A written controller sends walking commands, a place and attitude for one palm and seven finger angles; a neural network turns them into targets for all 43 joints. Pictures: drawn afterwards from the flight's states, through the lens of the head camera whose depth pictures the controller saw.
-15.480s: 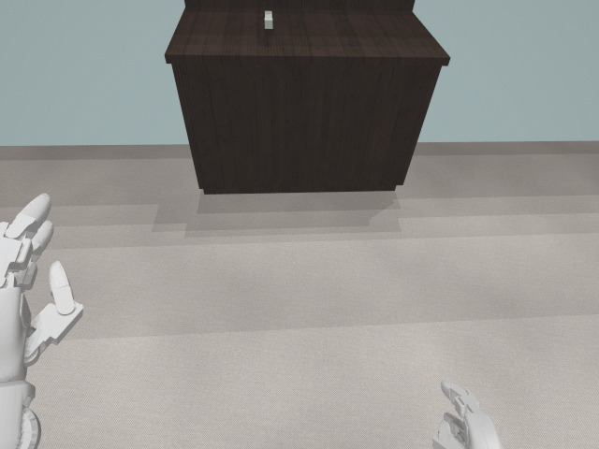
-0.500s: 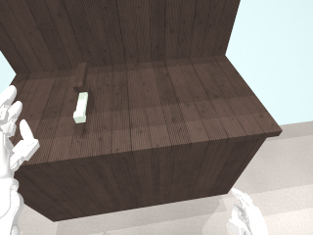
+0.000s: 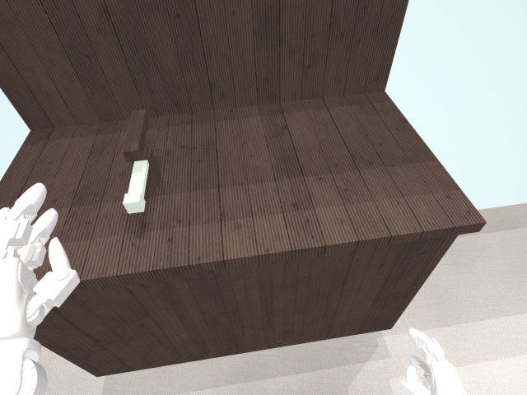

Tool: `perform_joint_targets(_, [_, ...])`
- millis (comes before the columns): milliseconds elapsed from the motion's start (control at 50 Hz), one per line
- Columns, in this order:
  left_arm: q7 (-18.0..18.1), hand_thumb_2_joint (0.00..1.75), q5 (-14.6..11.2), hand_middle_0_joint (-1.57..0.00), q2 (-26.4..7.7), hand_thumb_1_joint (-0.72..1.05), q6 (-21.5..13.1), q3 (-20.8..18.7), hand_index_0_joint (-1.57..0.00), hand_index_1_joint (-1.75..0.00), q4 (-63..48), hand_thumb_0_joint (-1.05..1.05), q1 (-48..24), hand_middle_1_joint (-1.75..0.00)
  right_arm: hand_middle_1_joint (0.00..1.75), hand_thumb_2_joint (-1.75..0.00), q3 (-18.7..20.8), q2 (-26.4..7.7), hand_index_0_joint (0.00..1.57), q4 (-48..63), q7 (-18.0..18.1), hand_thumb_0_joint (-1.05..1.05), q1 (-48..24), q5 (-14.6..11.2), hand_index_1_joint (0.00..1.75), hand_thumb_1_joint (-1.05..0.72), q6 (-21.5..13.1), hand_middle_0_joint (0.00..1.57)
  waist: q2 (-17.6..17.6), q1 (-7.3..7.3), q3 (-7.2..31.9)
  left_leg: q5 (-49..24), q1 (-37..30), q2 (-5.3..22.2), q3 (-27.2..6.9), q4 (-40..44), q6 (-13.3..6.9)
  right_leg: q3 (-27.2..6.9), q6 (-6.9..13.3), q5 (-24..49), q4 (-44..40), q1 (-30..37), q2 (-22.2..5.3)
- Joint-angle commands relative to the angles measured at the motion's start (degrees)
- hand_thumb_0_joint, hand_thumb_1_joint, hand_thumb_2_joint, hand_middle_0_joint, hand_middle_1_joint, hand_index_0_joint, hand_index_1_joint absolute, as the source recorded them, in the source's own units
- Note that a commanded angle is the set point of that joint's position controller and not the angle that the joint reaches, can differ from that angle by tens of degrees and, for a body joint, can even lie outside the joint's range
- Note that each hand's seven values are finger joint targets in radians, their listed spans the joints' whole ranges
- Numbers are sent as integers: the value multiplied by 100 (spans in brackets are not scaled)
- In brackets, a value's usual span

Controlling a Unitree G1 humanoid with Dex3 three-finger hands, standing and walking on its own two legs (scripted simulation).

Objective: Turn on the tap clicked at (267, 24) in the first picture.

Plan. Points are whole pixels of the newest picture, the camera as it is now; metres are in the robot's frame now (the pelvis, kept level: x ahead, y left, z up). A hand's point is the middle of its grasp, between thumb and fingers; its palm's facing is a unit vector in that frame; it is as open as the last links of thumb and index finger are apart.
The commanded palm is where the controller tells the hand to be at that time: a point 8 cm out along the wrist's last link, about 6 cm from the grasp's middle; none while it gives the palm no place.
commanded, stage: turn the palm inward beside the body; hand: left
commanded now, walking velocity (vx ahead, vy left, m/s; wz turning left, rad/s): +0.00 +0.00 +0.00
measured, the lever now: (134, 202) +0.41 +0.29 +0.05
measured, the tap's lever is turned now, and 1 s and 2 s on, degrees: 0 0 0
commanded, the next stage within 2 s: reach beside the lever's end, fingers flat in 1.22 s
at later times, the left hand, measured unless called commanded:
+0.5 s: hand (60, 295) +0.19 +0.26 +0.14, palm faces +0.41 -0.90 -0.16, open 7.4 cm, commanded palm +0.14 +0.30 +0.16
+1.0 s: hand (75, 302) +0.18 +0.24 +0.14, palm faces +0.43 -0.89 -0.13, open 7.4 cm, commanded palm +0.13 +0.28 +0.15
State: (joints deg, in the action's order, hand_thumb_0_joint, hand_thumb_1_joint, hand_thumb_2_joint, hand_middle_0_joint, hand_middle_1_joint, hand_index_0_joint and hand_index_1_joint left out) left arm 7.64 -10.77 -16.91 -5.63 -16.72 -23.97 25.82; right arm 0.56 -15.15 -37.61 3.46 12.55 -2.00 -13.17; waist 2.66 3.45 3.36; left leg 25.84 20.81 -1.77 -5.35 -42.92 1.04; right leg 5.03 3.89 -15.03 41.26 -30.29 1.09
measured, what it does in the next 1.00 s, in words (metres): stands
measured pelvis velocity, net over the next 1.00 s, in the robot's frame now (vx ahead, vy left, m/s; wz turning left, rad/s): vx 0.00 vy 0.01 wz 0.01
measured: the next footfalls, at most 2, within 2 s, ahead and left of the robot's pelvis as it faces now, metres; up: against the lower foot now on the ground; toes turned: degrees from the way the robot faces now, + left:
none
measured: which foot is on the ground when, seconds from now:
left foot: down 0.00-1.00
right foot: down 0.00-1.00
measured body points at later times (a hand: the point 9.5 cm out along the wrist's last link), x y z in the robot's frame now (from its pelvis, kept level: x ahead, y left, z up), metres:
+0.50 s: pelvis +0.01 +0.02 +0.00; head +0.00 +0.01 +0.45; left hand +0.16 +0.30 +0.15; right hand +0.20 -0.19 -0.07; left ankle -0.04 +0.14 -0.71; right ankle +0.07 -0.07 -0.71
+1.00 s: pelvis +0.00 +0.01 +0.01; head -0.01 -0.01 +0.45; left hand +0.15 +0.28 +0.15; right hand +0.20 -0.21 -0.07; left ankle -0.04 +0.14 -0.71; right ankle +0.07 -0.07 -0.71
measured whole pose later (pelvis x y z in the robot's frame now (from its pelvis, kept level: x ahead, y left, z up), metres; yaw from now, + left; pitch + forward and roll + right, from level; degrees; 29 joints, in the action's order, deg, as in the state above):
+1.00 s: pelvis +0.00 +0.01 +0.01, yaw +1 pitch +2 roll +0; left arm 8.1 -14.5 -12.9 3.4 -12.1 -28.5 31.6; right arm -2.1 -13.6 -37.2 4.9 12.7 -2.5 -16.7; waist 3.3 4.3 4.3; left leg 25.1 17.8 -2.2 -5.8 -41.0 0.4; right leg 5.4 3.1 -14.3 38.7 -26.6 0.6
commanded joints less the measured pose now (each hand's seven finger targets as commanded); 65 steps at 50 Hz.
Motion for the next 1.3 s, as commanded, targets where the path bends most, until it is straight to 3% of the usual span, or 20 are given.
perform_joint_targets(0, [54,90,39,-20,-1089,90,-425,-675,-20,-30,-1395,0,-338,-30,30,-90,136,-519,20,983,65,0,-672,-26,30,-90,-485,20,-30,53,743,-1230,800,78,305,692,-294,-541,-332,-340,-811,1528,-430])
perform_joint_targets(80, [-13,90,-77,-20,-870,90,-323,-528,-20,-30,-1319,0,-121,-30,30,-90,100,-521,20,1006,81,0,-551,2,30,-90,-534,20,-272,54,637,-1347,783,99,238,791,-261,-338,-333,-49,-725,1476,-368])
perform_joint_targets(100, [-4,90,-42,-20,-919,90,-293,-578,-20,-30,-1364,0,-147,-30,30,-90,73,-516,20,1012,84,0,-645,-32,30,-90,-550,20,45,81,524,-1309,721,92,245,821,-254,-340,-309,-122,-741,1388,-353])
perform_joint_targets(260, [-59,90,-117,-20,-595,90,-124,-269,-20,-30,-1490,0,-28,-30,30,-90,48,-496,20,1044,120,0,-562,13,30,-90,-622,20,-184,57,544,-1520,572,113,167,898,-155,-182,-302,85,-701,1379,-306])
perform_joint_targets(300, [-41,90,-70,-20,-701,90,-115,-335,-20,-30,-1652,0,-78,-30,30,-90,19,-487,20,1026,128,0,-613,4,30,-90,-647,20,166,77,517,-1580,503,104,158,908,-107,-180,-271,115,-683,1343,-298])
perform_joint_targets(340, [-39,90,-84,-20,-582,90,-114,-237,-20,-30,-1602,0,104,-30,30,-90,30,-478,20,1029,128,0,-519,32,30,-90,-658,20,-97,81,575,-1729,517,117,127,918,-67,-119,-265,269,-651,1414,-295])
perform_joint_targets(400, [-56,90,-115,-20,-615,90,-96,-304,-20,-30,-1638,0,157,-30,30,-90,18,-479,20,1003,141,0,-605,19,30,-90,-646,20,87,101,507,-1735,521,110,143,914,-47,-141,-257,289,-670,1406,-290])
perform_joint_targets(480, [-70,90,-210,-20,-437,90,-61,-160,-20,-30,-1620,0,256,-30,30,-90,41,-475,20,999,156,0,-578,25,30,-90,-644,20,-108,76,564,-1662,525,104,133,916,-44,-131,-270,233,-725,1450,-301])
perform_joint_targets(500, [-50,90,-169,-20,-538,90,-52,-249,-20,-30,-1668,0,266,-30,30,-90,19,-464,20,996,159,0,-632,5,30,-90,-649,20,121,113,485,-1645,521,99,142,935,-34,-141,-251,200,-727,1429,-298])
perform_joint_targets(580, [-47,90,-222,-20,-383,90,-34,-63,-20,-30,-1699,0,348,-30,30,-90,24,-464,20,998,164,0,-576,12,30,-90,-661,20,-53,81,474,-1613,532,105,110,947,-24,-98,-256,152,-734,1425,-298])
perform_joint_targets(700, [32,90,-233,-20,-532,90,70,-215,-20,-30,-1836,0,265,-30,30,-90,4,-451,20,976,196,0,-674,-20,30,-90,-702,20,127,108,457,-1373,538,81,103,983,-41,-146,-257,-94,-809,1436,-293])
perform_joint_targets(720, [32,90,-253,-20,-390,90,110,-86,-20,-30,-1824,0,274,-30,30,-90,0,-424,20,992,193,0,-650,-17,30,-90,-703,20,158,98,488,-1351,552,66,117,981,-45,-154,-257,-107,-823,1452,-314])
perform_joint_targets(740, [29,90,-295,-20,-359,90,163,-66,-20,-30,-1708,0,327,-30,30,-90,-3,-433,20,989,202,0,-643,-30,30,-90,-707,20,-64,81,393,-1287,588,84,105,983,-70,-146,-276,-154,-861,1427,-305])
perform_joint_targets(880, [33,90,-360,-20,-373,90,482,-66,-20,-30,-1691,0,243,-30,30,-90,-10,-455,20,988,221,0,-702,-68,30,-90,-690,20,-270,96,347,-1008,711,68,142,955,-188,-325,-326,-529,-1065,1536,-353])
perform_joint_targets(940, [82,90,-328,-20,-391,90,474,-98,-20,-30,-1790,0,275,-30,30,-90,-7,-420,20,999,189,0,-727,-60,30,-90,-696,20,-43,116,445,-1076,691,57,188,889,-203,-395,-322,-501,-1084,1603,-388])
perform_joint_targets(980, [88,90,-354,-20,-396,90,451,-103,-20,-30,-1763,0,288,-30,30,-90,7,-440,20,990,178,0,-714,-49,30,-90,-688,20,-252,89,467,-1093,731,64,192,837,-227,-438,-347,-485,-1105,1621,-393])
perform_joint_targets(1160, [121,90,-325,-20,-400,90,430,-63,-20,-30,-1825,0,300,-30,30,-90,12,-438,20,1020,151,0,-731,-69,30,-90,-667,20,-139,87,421,-941,786,44,203,776,-253,-531,-353,-768,-1178,1593,-437])
perform_joint_targets(1180, [125,90,-344,-20,-421,90,424,-106,-20,-30,-1806,0,342,-30,30,-90,19,-438,20,1034,157,0,-726,-56,30,-90,-672,20,-321,91,467,-964,824,46,195,758,-260,-570,-369,-738,-1185,1656,-449])
perform_joint_targets(1200, [131,90,-313,-20,-497,90,421,-186,-20,-30,-1808,0,365,-30,30,-90,10,-438,20,1010,155,0,-766,-77,30,-90,-668,20,-115,113,431,-953,798,41,208,746,-264,-568,-355,-753,-1186,1606,-434])
perform_joint_targets(1280, [101,90,-370,-20,-396,90,339,-128,-20,-30,-1770,0,410,-30,30,-90,36,-442,20,1019,147,0,-686,-54,30,-90,-687,20,-386,87,558,-1128,817,43,210,716,-265,-548,-379,-414,-1119,1726,-442])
